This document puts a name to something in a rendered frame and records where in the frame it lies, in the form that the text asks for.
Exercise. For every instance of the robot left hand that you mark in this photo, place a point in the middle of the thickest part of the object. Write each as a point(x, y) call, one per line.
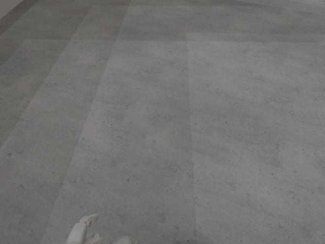
point(79, 231)

